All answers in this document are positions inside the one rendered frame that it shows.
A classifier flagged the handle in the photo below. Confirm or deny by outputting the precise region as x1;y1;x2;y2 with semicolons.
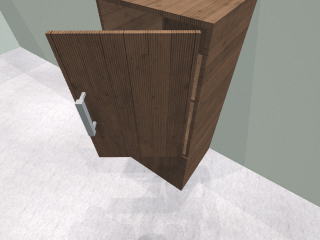
75;92;97;137

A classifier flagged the cupboard door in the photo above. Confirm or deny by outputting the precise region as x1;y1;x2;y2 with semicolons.
45;30;201;158

